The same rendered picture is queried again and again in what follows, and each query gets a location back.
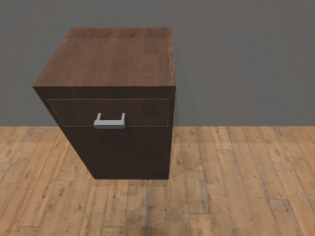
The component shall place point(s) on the handle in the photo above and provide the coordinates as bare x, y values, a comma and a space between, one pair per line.
109, 124

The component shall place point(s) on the cabinet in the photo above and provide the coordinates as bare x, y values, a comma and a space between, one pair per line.
102, 63

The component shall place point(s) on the drawer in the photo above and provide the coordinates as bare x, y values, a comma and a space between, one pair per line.
84, 111

